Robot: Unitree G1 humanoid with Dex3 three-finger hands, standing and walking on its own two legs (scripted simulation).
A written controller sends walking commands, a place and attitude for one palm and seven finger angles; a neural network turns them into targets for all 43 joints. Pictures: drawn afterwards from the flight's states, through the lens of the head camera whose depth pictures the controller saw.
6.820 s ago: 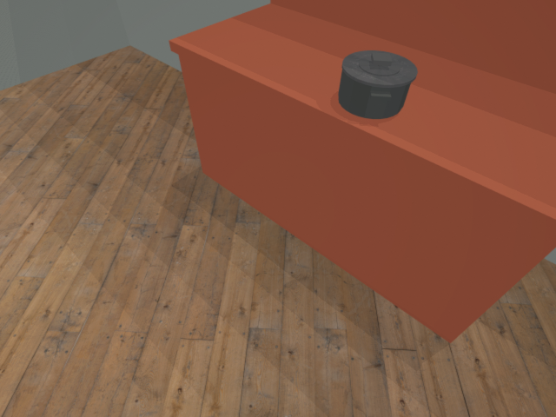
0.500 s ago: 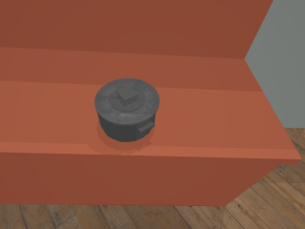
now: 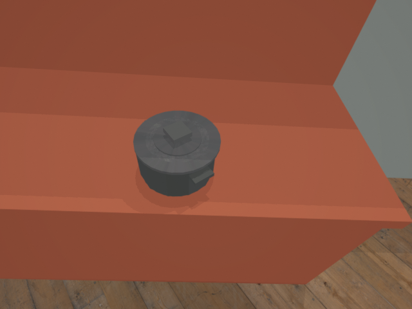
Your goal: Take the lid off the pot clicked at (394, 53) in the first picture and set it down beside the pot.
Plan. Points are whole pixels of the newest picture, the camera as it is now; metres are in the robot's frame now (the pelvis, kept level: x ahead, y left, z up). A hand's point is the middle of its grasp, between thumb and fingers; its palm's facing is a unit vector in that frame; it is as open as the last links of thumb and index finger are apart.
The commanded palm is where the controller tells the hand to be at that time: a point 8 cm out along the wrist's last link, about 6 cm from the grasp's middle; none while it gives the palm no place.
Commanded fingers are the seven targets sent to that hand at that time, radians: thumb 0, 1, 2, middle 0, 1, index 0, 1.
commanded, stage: look again from close up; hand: left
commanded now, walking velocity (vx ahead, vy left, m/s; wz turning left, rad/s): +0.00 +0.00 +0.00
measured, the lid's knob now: (177, 131) +0.47 +0.11 +0.07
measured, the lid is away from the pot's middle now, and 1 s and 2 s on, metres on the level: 0.00 0.00 0.00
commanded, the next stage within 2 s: lift the closed hand beside the body in 0.74 s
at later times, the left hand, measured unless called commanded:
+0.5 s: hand out of the picture -0.03 +0.16 -0.18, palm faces +0.03 -0.99 -0.14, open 7.3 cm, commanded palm none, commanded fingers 0.00 0.90 0.90 -0.20 -0.30 -0.20 -0.30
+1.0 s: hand out of the picture +0.09 +0.21 -0.11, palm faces +0.08 -0.94 -0.33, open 6.8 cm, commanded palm +0.08 +0.23 -0.05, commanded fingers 0.00 0.90 0.90 -0.60 -0.73 -0.60 -0.73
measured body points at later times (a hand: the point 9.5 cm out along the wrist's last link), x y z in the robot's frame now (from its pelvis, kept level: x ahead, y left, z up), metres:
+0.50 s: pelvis +0.00 +0.01 +0.00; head +0.01 +0.03 +0.45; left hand -0.03 +0.22 -0.17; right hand -0.02 -0.21 -0.15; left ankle -0.02 +0.06 -0.74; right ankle -0.04 -0.14 -0.74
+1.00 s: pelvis -0.02 +0.02 +0.00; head -0.01 +0.02 +0.45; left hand +0.08 +0.25 -0.09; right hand +0.04 -0.23 -0.13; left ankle -0.02 +0.06 -0.74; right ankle -0.04 -0.14 -0.74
